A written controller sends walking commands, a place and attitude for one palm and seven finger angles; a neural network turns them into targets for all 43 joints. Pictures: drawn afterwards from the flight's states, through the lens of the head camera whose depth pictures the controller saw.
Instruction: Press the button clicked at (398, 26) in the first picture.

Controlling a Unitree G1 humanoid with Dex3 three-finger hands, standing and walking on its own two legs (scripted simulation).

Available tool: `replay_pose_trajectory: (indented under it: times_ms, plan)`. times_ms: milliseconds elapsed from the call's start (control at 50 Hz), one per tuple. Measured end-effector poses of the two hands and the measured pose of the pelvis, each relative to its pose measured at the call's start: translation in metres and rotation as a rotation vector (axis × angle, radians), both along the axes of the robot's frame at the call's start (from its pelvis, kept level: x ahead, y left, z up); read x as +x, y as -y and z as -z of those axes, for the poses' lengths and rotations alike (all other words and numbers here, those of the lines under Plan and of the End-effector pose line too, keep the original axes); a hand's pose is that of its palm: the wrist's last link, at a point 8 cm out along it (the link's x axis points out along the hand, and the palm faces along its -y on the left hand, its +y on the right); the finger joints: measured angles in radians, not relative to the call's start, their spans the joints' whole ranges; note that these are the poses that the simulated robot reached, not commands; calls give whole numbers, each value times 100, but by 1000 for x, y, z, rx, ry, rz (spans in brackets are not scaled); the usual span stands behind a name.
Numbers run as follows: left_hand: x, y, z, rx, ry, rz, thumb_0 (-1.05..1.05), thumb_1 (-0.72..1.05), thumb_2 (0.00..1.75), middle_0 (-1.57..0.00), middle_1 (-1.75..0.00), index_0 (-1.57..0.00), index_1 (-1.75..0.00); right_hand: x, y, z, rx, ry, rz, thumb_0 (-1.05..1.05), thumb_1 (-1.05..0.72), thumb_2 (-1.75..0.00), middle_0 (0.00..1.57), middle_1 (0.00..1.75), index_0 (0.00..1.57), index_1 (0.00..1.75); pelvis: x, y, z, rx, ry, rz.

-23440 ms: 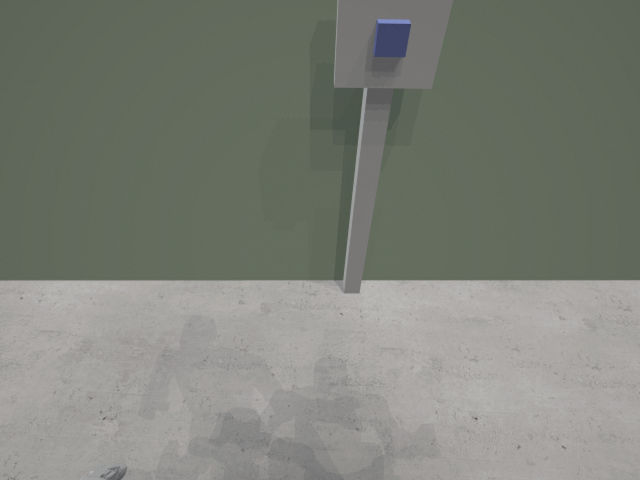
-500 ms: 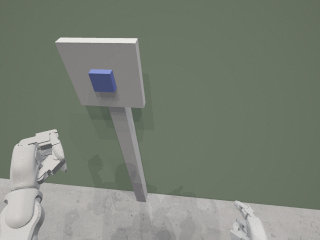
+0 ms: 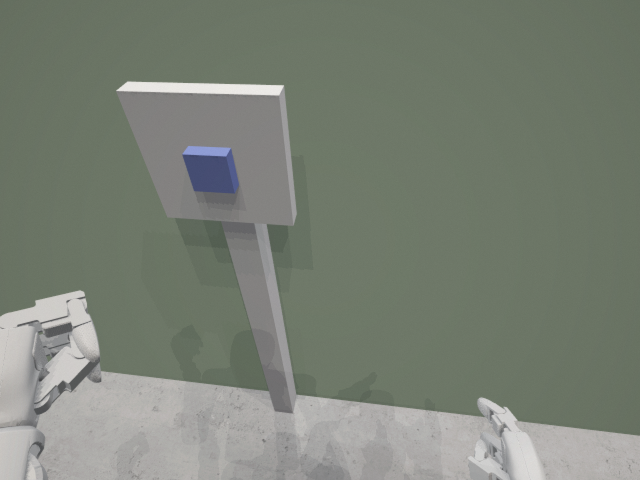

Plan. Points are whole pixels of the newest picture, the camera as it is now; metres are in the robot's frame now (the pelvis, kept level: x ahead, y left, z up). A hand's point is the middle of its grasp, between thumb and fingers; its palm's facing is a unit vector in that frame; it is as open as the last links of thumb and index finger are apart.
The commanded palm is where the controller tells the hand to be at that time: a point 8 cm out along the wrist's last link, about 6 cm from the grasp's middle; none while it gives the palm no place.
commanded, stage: draw the hand back to the body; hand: left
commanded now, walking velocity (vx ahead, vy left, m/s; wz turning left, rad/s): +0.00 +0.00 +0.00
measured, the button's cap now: (212, 168) +0.46 +0.22 +0.17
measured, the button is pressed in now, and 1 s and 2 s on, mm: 0 0 0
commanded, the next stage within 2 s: step back with the hand held close in 0.08 s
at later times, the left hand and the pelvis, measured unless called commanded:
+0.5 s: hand (99, 359) +0.18 +0.24 +0.15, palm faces +0.29 -0.83 -0.48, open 3.1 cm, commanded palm +0.12 +0.28 +0.17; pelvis -0.02 +0.01 +0.00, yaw -1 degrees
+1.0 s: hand out of the picture +0.08 +0.29 +0.15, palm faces +0.42 -0.82 -0.40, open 3.1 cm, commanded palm +0.03 +0.33 +0.17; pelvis -0.10 +0.05 -0.02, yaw +1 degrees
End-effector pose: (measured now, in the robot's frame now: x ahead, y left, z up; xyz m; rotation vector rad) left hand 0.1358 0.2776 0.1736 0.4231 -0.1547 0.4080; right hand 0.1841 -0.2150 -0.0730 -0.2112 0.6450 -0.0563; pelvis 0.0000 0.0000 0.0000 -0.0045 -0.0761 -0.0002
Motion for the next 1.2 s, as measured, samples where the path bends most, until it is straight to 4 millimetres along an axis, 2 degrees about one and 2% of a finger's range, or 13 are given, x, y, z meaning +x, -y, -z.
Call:
replay_pose_trajectory:
  times_ms: [220,300,500,660,920,1040,1120,1200]
  plan:
    - [6,6,1,-3,-15,9,1,89,90,-130,-149,-130,-149,-1,2,3,11,-18,2,1,-90,-90,20,30,20,30,2,6,0,1,-4,2]
    - [8,2,-6,59,-9,19,1,89,90,-130,-149,-130,-149,-4,7,6,3,-53,12,1,-90,-90,20,30,20,30,1,7,1,-13,-34,-3]
    - [6,-2,5,96,-97,99,1,89,90,-130,-149,-130,-149,-31,21,6,-28,-116,115,1,-90,-90,20,30,20,30,-16,-6,4,-18,-77,16]
    - [-20,-16,-1,126,-40,125,1,88,90,-130,-149,-130,-149,-64,9,2,-43,-103,131,1,-90,-90,20,30,20,30,-44,-18,7,-31,-75,18]
    - [-90,-36,-2,130,44,46,1,88,90,-130,-149,-130,-149,-119,-19,18,-40,-109,70,1,-90,-90,20,30,20,30,-91,-33,15,-49,-66,-11]
    - [-95,-55,9,78,116,49,1,88,90,-131,-149,-131,-149,-144,-28,22,-94,-122,95,1,-90,-90,20,30,20,30,-109,-51,23,-69,-43,-10]
    - [-101,-67,-3,118,146,71,1,88,90,-131,-149,-131,-149,-159,-41,13,-74,-103,95,1,-90,-90,20,30,20,30,-125,-55,17,-91,-59,-15]
    - [-120,-67,-13,128,152,98,1,89,90,-130,-149,-130,-149,-171,-53,4,-38,-79,70,1,-90,-90,20,30,20,30,-139,-58,10,-95,-101,0]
